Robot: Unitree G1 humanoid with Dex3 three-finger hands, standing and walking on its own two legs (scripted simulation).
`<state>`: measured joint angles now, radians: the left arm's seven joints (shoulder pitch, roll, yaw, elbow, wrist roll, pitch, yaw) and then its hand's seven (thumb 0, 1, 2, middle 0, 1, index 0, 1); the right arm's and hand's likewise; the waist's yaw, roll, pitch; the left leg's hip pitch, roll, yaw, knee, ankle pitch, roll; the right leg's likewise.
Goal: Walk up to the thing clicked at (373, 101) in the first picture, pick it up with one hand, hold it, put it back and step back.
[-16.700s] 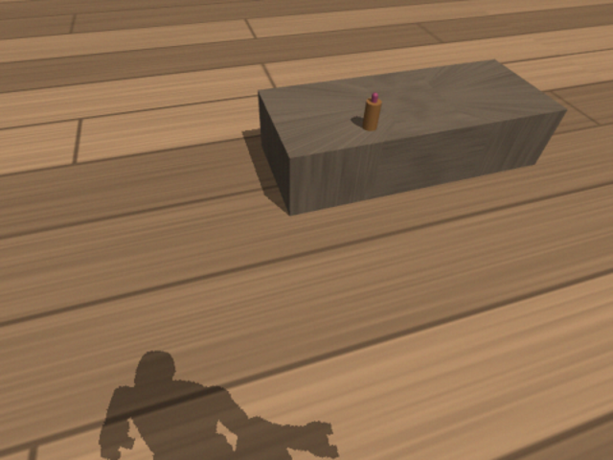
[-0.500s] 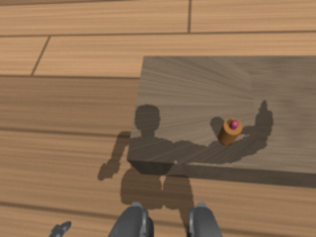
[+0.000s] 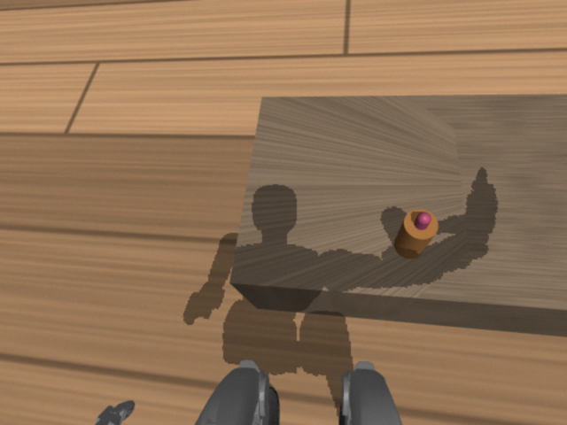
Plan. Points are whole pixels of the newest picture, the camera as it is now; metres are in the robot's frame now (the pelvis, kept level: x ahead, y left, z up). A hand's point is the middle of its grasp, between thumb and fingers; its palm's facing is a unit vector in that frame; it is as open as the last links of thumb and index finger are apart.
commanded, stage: approach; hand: right
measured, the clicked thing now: (416, 232) +0.48 -0.22 -0.26
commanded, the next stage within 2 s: close in in 0.52 s
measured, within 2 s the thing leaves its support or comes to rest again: neither
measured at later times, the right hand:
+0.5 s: hand (499, 237) +0.44 -0.34 -0.19, palm faces +0.17 +0.98 +0.04, open 17.7 cm
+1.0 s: hand (432, 238) +0.47 -0.25 -0.28, palm faces +0.16 +0.99 +0.00, open 17.6 cm
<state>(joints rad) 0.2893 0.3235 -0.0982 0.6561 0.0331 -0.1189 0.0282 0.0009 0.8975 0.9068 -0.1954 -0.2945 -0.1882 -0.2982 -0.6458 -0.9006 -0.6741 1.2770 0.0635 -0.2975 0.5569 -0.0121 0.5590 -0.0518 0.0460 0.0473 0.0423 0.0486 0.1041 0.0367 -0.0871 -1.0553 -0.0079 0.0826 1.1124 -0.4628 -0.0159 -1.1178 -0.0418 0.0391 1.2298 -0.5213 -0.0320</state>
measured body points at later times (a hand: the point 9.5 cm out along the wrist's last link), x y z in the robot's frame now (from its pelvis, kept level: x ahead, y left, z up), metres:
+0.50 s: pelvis -0.04 +0.01 -0.21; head +0.19 -0.05 +0.17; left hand +0.08 +0.29 -0.30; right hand +0.42 -0.39 -0.19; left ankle +0.03 +0.14 -0.64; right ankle +0.02 -0.09 -0.64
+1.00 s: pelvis -0.07 +0.02 -0.30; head +0.15 -0.04 +0.09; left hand -0.03 +0.29 -0.39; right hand +0.46 -0.31 -0.28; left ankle +0.03 +0.14 -0.64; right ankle +0.02 -0.09 -0.64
